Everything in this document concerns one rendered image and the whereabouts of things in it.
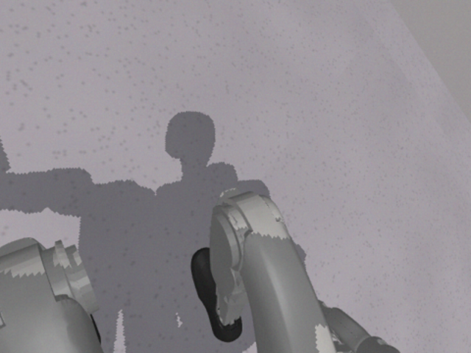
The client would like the right robot arm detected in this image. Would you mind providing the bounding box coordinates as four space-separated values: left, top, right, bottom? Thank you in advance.
356 336 400 353

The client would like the right robot hand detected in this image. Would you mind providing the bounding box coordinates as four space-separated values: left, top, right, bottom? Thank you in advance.
318 300 371 353

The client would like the right robot foot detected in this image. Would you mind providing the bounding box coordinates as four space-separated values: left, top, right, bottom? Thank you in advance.
191 248 242 342

